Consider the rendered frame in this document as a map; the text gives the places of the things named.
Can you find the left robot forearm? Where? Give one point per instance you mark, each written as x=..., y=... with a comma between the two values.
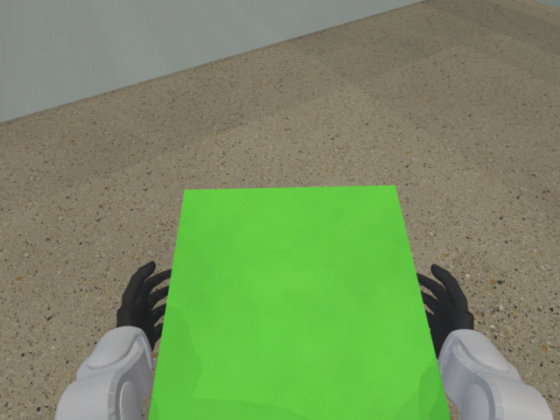
x=113, y=381

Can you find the right robot hand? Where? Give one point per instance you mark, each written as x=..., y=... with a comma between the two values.
x=450, y=310

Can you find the right robot forearm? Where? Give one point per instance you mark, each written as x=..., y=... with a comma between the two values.
x=483, y=384

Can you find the carton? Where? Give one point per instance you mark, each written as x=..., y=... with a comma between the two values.
x=295, y=303

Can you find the left robot hand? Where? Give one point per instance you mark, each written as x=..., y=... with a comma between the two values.
x=137, y=302

